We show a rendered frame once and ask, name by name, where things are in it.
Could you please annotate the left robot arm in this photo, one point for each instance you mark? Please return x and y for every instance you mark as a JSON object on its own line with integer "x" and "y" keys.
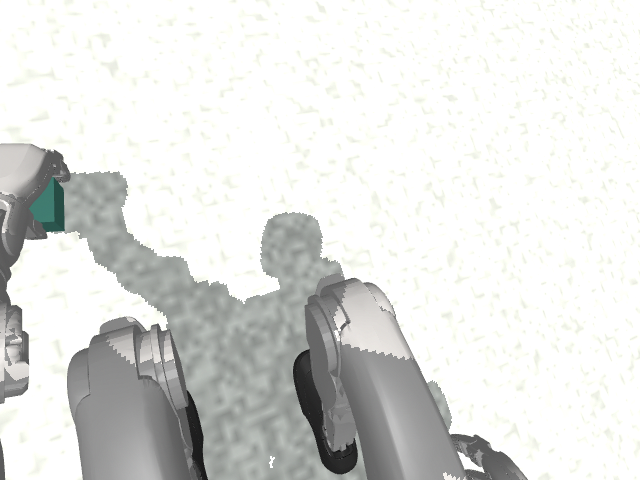
{"x": 14, "y": 343}

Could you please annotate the right robot foot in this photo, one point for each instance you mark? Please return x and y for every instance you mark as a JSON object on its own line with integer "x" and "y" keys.
{"x": 337, "y": 462}

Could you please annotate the right robot hand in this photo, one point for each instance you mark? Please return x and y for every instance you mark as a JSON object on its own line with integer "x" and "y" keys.
{"x": 496, "y": 465}

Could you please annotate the left robot hand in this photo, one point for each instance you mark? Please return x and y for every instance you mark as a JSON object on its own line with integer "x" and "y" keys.
{"x": 25, "y": 172}

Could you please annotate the small box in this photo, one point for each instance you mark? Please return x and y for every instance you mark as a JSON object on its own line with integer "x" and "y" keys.
{"x": 48, "y": 208}

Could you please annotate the left robot foot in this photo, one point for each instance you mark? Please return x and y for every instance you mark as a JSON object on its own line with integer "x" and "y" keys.
{"x": 197, "y": 438}

